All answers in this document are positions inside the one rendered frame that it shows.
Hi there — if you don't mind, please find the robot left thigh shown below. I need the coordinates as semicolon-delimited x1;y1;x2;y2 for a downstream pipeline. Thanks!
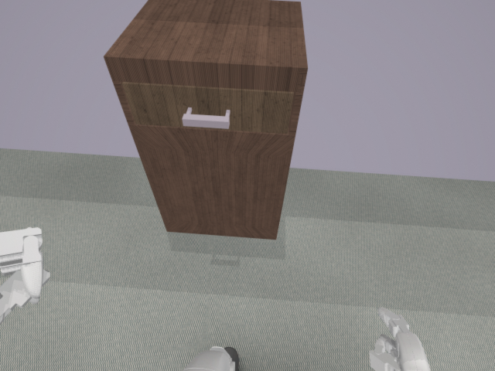
183;350;235;371

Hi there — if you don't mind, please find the cabinet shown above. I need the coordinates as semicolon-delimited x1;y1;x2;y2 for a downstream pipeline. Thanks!
104;0;308;240

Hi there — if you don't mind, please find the left robot hand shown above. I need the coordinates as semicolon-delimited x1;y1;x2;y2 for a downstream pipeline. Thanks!
0;227;50;325

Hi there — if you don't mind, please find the left robot shin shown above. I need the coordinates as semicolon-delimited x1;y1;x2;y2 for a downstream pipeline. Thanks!
210;346;230;358

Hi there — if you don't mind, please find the right robot hand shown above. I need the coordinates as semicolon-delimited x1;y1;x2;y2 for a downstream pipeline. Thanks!
370;307;430;371

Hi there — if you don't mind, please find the drawer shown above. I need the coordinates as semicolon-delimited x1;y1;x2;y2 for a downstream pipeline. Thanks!
122;82;294;134

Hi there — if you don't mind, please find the handle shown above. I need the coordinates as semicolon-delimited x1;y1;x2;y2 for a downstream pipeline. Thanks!
182;107;230;129

